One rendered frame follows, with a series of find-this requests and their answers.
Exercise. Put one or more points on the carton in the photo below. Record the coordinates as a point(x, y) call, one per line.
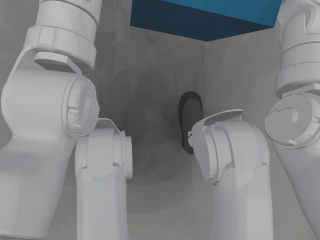
point(205, 20)

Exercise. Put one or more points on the right robot shin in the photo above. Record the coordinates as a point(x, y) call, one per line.
point(228, 115)

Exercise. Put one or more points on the right robot forearm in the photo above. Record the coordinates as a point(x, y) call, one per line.
point(299, 39)

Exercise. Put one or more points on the left robot forearm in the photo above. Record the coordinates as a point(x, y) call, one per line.
point(62, 38)

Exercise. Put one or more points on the left robot upper arm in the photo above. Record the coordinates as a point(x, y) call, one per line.
point(47, 111)

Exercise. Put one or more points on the robot left thigh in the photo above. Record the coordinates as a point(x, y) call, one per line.
point(101, 186)

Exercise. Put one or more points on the right robot upper arm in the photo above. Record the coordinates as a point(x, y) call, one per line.
point(293, 126)

